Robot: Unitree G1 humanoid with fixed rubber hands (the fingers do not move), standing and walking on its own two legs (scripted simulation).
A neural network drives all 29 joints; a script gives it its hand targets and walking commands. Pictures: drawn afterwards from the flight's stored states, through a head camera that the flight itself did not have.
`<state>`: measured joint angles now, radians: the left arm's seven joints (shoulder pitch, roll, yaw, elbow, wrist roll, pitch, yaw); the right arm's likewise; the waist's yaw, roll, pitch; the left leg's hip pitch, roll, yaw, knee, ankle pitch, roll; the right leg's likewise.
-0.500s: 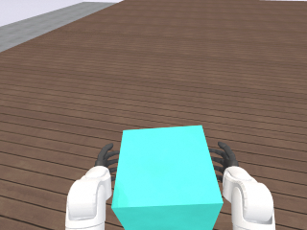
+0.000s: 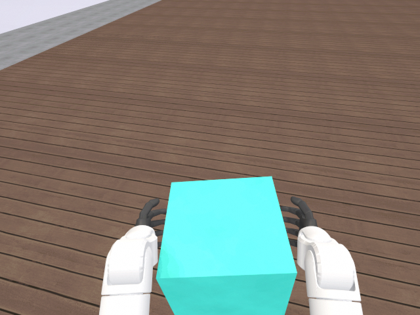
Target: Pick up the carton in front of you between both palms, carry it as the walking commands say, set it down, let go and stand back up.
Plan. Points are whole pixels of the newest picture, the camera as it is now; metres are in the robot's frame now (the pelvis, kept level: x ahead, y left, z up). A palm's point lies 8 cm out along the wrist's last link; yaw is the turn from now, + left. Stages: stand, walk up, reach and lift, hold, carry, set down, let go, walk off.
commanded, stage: carry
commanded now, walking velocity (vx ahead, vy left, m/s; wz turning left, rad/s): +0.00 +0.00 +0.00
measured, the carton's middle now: (226, 254) +0.27 -0.01 -0.02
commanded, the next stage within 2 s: none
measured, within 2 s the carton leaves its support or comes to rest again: neither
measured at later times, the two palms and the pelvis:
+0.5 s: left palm (154, 226) +0.30 +0.14 +0.05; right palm (299, 240) +0.28 -0.15 +0.03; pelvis -0.01 +0.00 +0.00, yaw +0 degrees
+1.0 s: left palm (164, 201) +0.36 +0.13 +0.05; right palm (298, 205) +0.36 -0.16 +0.04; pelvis +0.07 -0.03 +0.02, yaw +2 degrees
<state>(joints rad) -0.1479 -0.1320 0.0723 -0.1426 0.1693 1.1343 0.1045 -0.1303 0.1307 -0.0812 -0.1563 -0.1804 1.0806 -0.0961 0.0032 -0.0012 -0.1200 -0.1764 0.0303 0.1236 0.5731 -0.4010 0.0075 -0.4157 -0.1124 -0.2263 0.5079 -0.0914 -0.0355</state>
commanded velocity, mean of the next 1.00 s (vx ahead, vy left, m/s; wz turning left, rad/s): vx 0.20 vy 0.00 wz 0.00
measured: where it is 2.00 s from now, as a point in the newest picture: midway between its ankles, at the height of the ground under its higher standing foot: outside the picture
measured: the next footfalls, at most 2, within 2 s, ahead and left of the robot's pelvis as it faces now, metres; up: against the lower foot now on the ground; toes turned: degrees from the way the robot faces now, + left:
left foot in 1.08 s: +0.14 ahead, +0.10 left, +0.00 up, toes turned +11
right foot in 1.40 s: +0.39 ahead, -0.14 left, +0.00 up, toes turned +2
